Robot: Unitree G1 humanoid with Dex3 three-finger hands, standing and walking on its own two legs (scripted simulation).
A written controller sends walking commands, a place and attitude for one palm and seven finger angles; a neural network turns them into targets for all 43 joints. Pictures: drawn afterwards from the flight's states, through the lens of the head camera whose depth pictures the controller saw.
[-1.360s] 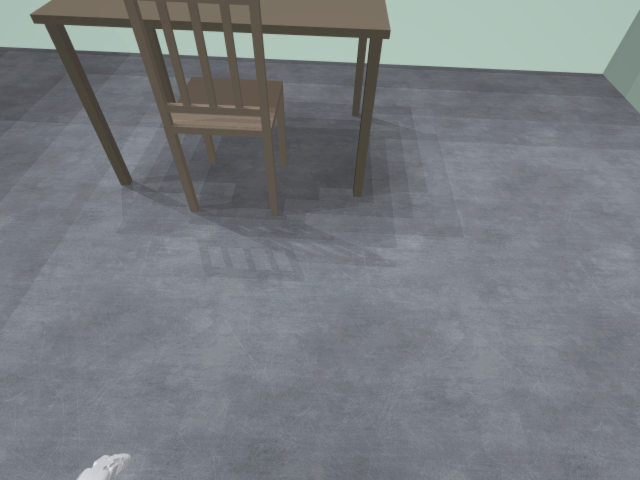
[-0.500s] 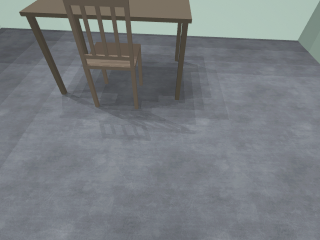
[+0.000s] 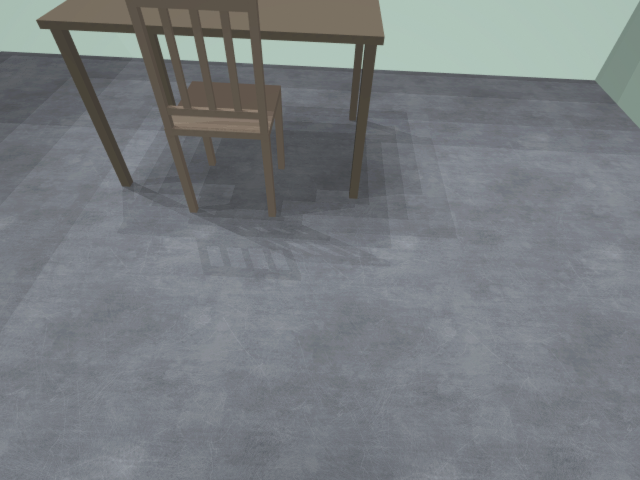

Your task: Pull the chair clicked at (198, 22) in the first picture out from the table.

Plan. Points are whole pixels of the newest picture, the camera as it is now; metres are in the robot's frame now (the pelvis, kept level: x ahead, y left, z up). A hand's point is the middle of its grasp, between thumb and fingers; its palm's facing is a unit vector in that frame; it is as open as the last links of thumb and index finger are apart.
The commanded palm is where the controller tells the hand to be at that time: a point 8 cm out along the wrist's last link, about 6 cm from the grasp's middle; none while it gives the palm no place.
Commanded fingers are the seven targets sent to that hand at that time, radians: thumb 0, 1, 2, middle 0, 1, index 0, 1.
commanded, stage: look at it before walking up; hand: left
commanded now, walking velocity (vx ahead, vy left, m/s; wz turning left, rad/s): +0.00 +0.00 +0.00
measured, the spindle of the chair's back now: (203, 63) +1.33 +0.46 -0.09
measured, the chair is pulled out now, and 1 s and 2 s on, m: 0.00 0.00 0.00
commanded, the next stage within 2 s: walk to a spot facing it in 0.28 s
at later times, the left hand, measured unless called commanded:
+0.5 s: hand out of the picture +0.07 +0.24 -0.16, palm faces +0.00 -0.95 -0.32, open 7.3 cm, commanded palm none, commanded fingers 0.00 0.90 0.90 -0.20 -0.30 -0.20 -0.30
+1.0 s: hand out of the picture +0.11 +0.29 -0.18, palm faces +0.27 -0.95 -0.18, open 7.3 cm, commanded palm none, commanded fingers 0.00 0.90 0.90 -0.20 -0.30 -0.20 -0.30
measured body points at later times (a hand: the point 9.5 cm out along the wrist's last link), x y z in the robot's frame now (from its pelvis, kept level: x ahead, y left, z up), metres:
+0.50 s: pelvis +0.01 +0.00 +0.00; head +0.01 +0.00 +0.45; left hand +0.07 +0.29 -0.14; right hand +0.08 -0.29 -0.14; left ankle +0.00 +0.13 -0.75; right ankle +0.01 -0.12 -0.75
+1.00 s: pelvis +0.13 +0.10 +0.00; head +0.14 +0.12 +0.45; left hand +0.10 +0.34 -0.16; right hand +0.14 -0.12 -0.15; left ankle +0.07 +0.15 -0.75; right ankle +0.18 -0.04 -0.66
